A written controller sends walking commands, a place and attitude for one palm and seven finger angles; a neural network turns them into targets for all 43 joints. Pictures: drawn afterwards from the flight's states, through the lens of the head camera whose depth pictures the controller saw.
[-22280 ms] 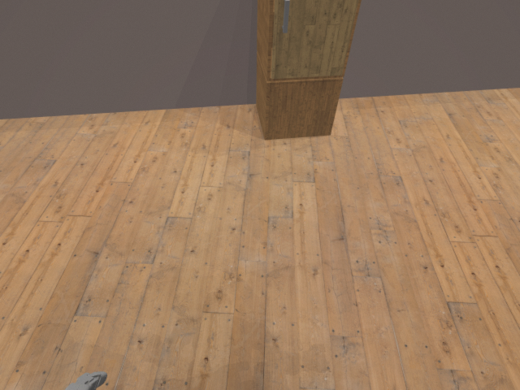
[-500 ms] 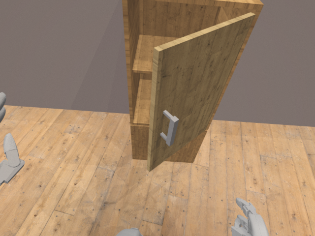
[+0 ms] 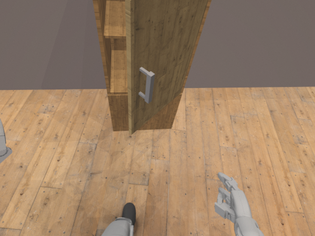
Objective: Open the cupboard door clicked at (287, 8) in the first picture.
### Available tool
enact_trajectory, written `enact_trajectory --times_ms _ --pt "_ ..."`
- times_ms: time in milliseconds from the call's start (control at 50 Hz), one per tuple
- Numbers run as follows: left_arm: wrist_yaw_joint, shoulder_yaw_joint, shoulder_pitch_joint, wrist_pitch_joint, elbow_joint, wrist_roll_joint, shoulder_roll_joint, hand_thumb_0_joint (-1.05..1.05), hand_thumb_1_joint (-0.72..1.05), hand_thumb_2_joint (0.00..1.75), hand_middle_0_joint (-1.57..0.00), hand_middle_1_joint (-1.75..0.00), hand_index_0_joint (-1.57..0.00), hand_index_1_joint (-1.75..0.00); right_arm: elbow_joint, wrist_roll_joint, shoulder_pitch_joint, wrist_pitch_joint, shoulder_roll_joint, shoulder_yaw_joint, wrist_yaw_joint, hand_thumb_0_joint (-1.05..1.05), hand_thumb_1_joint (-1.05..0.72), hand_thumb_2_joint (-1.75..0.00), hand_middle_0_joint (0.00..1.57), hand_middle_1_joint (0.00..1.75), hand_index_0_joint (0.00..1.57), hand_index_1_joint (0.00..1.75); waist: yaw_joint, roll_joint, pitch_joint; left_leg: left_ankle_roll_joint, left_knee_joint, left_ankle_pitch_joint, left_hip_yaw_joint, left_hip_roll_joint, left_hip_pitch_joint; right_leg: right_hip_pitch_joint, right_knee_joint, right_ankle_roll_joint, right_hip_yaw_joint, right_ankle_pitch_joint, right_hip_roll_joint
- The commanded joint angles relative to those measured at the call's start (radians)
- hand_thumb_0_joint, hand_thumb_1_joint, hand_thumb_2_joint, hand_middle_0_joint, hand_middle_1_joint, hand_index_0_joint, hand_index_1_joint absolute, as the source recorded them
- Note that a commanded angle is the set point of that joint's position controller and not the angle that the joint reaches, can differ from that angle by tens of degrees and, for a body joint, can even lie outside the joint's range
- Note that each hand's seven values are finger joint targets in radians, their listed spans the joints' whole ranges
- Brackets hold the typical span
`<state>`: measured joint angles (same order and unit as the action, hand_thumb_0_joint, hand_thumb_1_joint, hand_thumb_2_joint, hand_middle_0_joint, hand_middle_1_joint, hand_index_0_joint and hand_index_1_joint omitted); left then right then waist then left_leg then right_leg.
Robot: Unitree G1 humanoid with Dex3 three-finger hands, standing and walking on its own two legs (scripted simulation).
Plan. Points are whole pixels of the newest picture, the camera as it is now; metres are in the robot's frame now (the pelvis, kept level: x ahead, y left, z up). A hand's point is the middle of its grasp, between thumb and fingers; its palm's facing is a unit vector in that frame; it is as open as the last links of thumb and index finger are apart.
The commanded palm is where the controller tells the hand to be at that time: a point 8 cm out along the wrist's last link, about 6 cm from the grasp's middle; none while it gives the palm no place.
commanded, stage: stop stepping back and stand still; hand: left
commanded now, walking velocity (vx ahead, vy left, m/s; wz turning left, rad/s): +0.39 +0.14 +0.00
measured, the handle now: (145, 85) +0.58 +0.08 -0.01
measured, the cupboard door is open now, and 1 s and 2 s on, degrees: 42 42 42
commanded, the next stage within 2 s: let the arm hang, fingers relaxed in 0.66 s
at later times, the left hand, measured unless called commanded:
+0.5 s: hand (8, 203) +0.14 +0.21 +0.20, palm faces +0.38 -0.77 -0.52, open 7.4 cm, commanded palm +0.11 +0.27 +0.20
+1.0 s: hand out of the picture +0.04 +0.20 -0.11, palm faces +0.00 -0.96 -0.29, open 7.4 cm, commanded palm none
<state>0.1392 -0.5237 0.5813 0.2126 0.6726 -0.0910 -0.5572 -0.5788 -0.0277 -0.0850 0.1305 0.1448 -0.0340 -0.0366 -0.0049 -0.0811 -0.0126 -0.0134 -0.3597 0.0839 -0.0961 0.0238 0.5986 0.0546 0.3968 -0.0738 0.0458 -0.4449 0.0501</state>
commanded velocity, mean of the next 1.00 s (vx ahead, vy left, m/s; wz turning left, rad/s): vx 0.06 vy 0.01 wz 0.00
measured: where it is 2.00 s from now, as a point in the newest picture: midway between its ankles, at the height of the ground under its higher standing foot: outside the picture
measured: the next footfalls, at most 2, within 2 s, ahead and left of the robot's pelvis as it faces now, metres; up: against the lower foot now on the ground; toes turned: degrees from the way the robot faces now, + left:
left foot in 0.12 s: +0.13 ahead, +0.10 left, +0.00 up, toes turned +1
right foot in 0.34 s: -0.02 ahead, -0.09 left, +0.00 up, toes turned -2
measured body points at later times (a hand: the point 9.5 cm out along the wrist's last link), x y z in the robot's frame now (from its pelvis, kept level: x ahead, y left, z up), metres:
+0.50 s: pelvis -0.04 -0.03 +0.02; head -0.06 -0.03 +0.47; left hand +0.11 +0.25 +0.23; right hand +0.07 -0.28 -0.09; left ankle -0.01 +0.10 -0.66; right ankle -0.06 -0.09 -0.72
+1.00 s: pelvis -0.08 -0.01 +0.01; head -0.08 -0.02 +0.46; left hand +0.04 +0.25 -0.09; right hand +0.07 -0.26 -0.10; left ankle -0.04 +0.11 -0.72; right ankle -0.06 -0.09 -0.72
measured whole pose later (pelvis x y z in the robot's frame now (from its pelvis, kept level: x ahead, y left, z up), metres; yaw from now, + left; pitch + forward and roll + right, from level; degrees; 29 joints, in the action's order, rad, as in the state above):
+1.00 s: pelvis -0.08 -0.01 +0.01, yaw +3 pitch -1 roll +0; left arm -0.01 0.00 0.23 -0.04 -0.68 0.03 -0.26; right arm -0.85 -0.03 -0.12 0.02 0.29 0.00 0.01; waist 0.02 0.02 -0.01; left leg 0.00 -0.57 -0.22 -0.01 0.00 0.32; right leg 0.27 0.59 -0.05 0.10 -0.30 0.00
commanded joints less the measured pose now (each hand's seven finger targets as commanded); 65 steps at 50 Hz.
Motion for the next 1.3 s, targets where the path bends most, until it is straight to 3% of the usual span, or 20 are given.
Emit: enact_trajectory --times_ms 0,40,100,120,160,200,280,300,320,340,400,460,580,660,720,740,780,880,1000,1280 --pt "0.028 -0.224 -0.011 0.070 0.231 -0.014 -0.262 0.00 0.90 0.90 -0.20 -0.30 -0.20 -0.30 0.111 -0.006 0.017 0.016 0.169 0.043 -0.008 0.00 -0.90 -0.90 0.20 0.30 0.20 0.30 -0.009 -0.017 0.180 0.049 -0.591 -0.379 0.148 0.029 -0.310 0.404 -0.219 -0.144 -0.306 0.155 -0.411" --pt "0.011 -0.108 -0.010 0.025 0.089 -0.001 -0.102 0.00 0.90 0.90 -0.20 -0.30 -0.20 -0.30 0.091 0.043 -0.023 0.022 0.172 0.069 -0.021 0.00 -0.90 -0.90 0.20 0.30 0.20 0.30 0.014 -0.111 0.089 0.024 -0.520 -0.251 0.112 0.022 -0.185 0.209 -0.078 -0.065 -0.146 0.469 -0.263" --pt "0.022 -0.031 -0.173 0.005 -0.066 0.022 -0.064 0.00 0.90 0.90 -0.20 -0.30 -0.20 -0.30 0.044 0.043 -0.036 0.030 0.192 0.061 -0.052 0.00 -0.90 -0.90 0.20 0.30 0.20 0.30 0.055 0.079 -0.017 -0.014 -0.243 -0.271 0.047 -0.008 -0.426 0.334 0.091 0.009 -0.059 0.476 -0.225" --pt "0.025 -0.003 -0.220 0.004 -0.114 0.031 -0.047 0.00 0.90 0.90 -0.20 -0.30 -0.20 -0.30 0.036 0.037 -0.064 0.035 0.208 0.060 -0.065 0.00 -0.90 -0.90 0.20 0.30 0.20 0.30 0.065 0.212 -0.027 -0.047 -0.165 -0.286 0.106 0.014 -0.469 0.368 0.207 0.042 -0.025 0.391 -0.169" --pt "0.035 -0.008 -0.308 0.015 -0.110 0.047 -0.073 0.00 0.90 0.90 -0.20 -0.30 -0.20 -0.30 0.052 0.030 -0.089 0.048 0.224 0.057 -0.067 0.00 -0.90 -0.90 0.20 0.30 0.20 0.30 0.051 0.379 0.020 -0.203 0.019 -0.304 0.564 0.245 -0.510 0.481 0.503 0.105 -0.010 0.021 -0.029" --pt "0.025 -0.023 -0.332 0.037 -0.031 0.059 -0.121 0.00 0.90 0.90 -0.20 -0.30 -0.20 -0.30 0.050 0.012 -0.062 0.067 0.192 0.055 -0.057 0.00 -0.90 -0.90 0.20 0.30 0.20 0.30 0.022 0.224 0.033 -0.188 0.192 -0.620 0.673 0.275 -0.309 0.360 0.642 0.063 -0.088 -0.124 -0.037" --pt "0.022 -0.028 -0.020 0.018 0.042 0.044 -0.058 0.00 0.90 0.90 -0.20 -0.30 -0.20 -0.30 0.091 0.026 -0.006 0.059 0.195 0.069 -0.033 0.00 -0.90 -0.90 0.20 0.30 0.20 0.30 -0.023 0.256 0.076 -0.041 0.104 -0.714 0.212 0.098 0.062 -0.106 0.209 0.038 0.029 -0.067 -0.017" --pt "0.023 -0.078 0.061 0.022 0.062 0.046 -0.106 0.00 0.90 0.90 -0.20 -0.30 -0.20 -0.30 0.105 0.031 -0.007 0.048 0.184 0.074 -0.028 0.00 -0.90 -0.90 0.20 0.30 0.20 0.30 -0.033 0.175 0.090 -0.004 -0.090 -0.670 0.109 0.018 0.090 -0.103 0.097 0.018 -0.040 -0.093 -0.068" --pt "0.019 -0.073 0.084 0.028 0.102 0.048 -0.104 0.00 0.90 0.90 -0.20 -0.30 -0.20 -0.30 0.112 0.036 -0.017 0.029 0.166 0.079 -0.020 0.00 -0.90 -0.90 0.20 0.30 0.20 0.30 -0.017 -0.051 0.048 0.031 -0.501 -0.553 0.036 -0.071 -0.003 0.172 -0.167 -0.041 -0.333 -0.257 -0.268" --pt "0.023 -0.088 0.043 0.035 0.148 0.040 -0.123 0.00 0.90 0.90 -0.20 -0.30 -0.20 -0.30 0.104 0.028 -0.013 0.019 0.181 0.085 -0.022 0.00 -0.90 -0.90 0.20 0.30 0.20 0.30 -0.007 -0.099 0.009 0.047 -0.782 -0.508 0.099 -0.073 0.021 0.352 -0.307 -0.112 -0.594 -0.332 -0.440" --pt "0.023 -0.113 -0.056 0.058 0.086 0.046 -0.119 0.00 0.90 0.90 -0.20 -0.30 -0.20 -0.30 0.059 0.023 -0.063 0.031 0.160 0.081 -0.029 0.00 -0.90 -0.90 0.20 0.30 0.20 0.30 0.046 0.069 -0.021 0.051 -0.791 -0.367 0.143 0.014 -0.019 0.401 -0.234 -0.066 -0.377 -0.153 -0.320" --pt "0.038 -0.058 -0.090 0.072 -0.095 0.059 -0.055 0.00 0.90 0.90 -0.20 -0.30 -0.20 -0.30 0.042 0.026 -0.078 0.048 0.152 0.071 -0.062 0.00 -0.90 -0.90 0.20 0.30 0.20 0.30 0.027 0.046 -0.005 0.022 -0.450 -0.382 0.078 0.030 -0.129 0.234 -0.113 -0.054 -0.223 0.257 -0.262" --pt "0.038 0.051 -0.170 0.046 -0.157 0.064 0.019 0.00 0.90 0.90 -0.20 -0.30 -0.20 -0.30 0.041 0.030 -0.080 0.076 0.204 0.086 -0.064 0.00 -0.90 -0.90 0.20 0.30 0.20 0.30 -0.003 0.051 0.085 -0.046 -0.087 -0.109 0.124 0.080 -0.461 0.171 0.016 0.114 -0.153 0.461 -0.142" --pt "0.029 0.027 -0.143 0.036 -0.011 0.077 -0.031 0.00 0.90 0.90 -0.20 -0.30 -0.20 -0.30 0.075 0.032 -0.064 0.061 0.187 0.077 -0.048 0.00 -0.90 -0.90 0.20 0.30 0.20 0.30 0.008 0.050 0.163 -0.031 -0.154 0.075 0.070 0.050 -0.436 0.050 0.062 0.109 -0.120 0.797 -0.144" --pt "0.034 -0.011 -0.109 0.039 0.068 0.066 -0.058 0.00 0.90 0.90 -0.20 -0.30 -0.20 -0.30 0.098 0.031 -0.041 0.060 0.177 0.074 -0.045 0.00 -0.90 -0.90 0.20 0.30 0.20 0.30 -0.002 0.098 0.169 -0.019 -0.123 -0.004 0.082 0.044 -0.438 0.054 0.030 0.085 -0.133 0.648 -0.141" --pt "-0.109 0.414 -0.156 -0.108 -0.823 0.141 0.124 0.00 0.90 0.90 -0.20 -0.30 -0.20 -0.30 -0.147 0.020 0.011 0.067 0.358 0.132 0.039 0.00 -0.90 -0.90 0.20 0.30 0.20 0.30 0.038 0.109 0.083 -0.027 -0.256 0.148 0.133 0.074 -0.342 0.167 0.176 0.043 -0.076 0.791 -0.202" --pt "-0.144 0.399 -0.139 -0.188 -0.846 0.123 0.143 0.00 0.90 0.90 -0.20 -0.30 -0.20 -0.30 -0.118 0.029 -0.072 -0.025 0.303 0.119 0.035 0.00 -0.90 -0.90 0.20 0.30 0.20 0.30 0.016 0.150 0.110 -0.022 -0.212 0.018 0.137 0.083 -0.351 0.186 0.126 0.031 -0.106 0.614 -0.179" --pt "-0.151 0.435 -0.332 -0.183 -1.100 0.126 0.099 0.00 0.90 0.90 -0.20 -0.30 -0.20 -0.30 -0.148 0.006 -0.023 -0.079 0.313 0.089 0.038 0.00 -0.90 -0.90 0.20 0.30 0.20 0.30 0.008 -0.101 0.069 -0.044 -0.162 -0.171 0.210 0.070 -0.265 0.202 0.052 0.016 -0.109 0.291 -0.174" --pt "-0.133 0.476 -0.368 -0.207 -1.400 0.113 0.120 0.00 0.90 0.90 -0.20 -0.30 -0.20 -0.30 -0.247 -0.006 -0.008 -0.120 0.286 0.060 0.033 0.00 -0.90 -0.90 0.20 0.30 0.20 0.30 -0.003 0.204 0.022 -0.035 -0.020 -0.288 0.232 0.068 -0.280 0.154 -0.002 0.024 -0.105 0.132 -0.146" --pt "-0.129 0.475 -0.286 -0.206 -1.750 0.105 0.184 0.00 0.90 0.90 -0.20 -0.30 -0.20 -0.30 -0.459 0.001 -0.191 -0.137 0.226 0.078 0.008 0.00 -0.90 -0.90 0.20 0.30 0.20 0.30 0.010 0.118 -0.042 -0.041 0.043 -0.502 0.238 0.066 -0.306 0.205 -0.100 -0.002 -0.089 -0.018 -0.146"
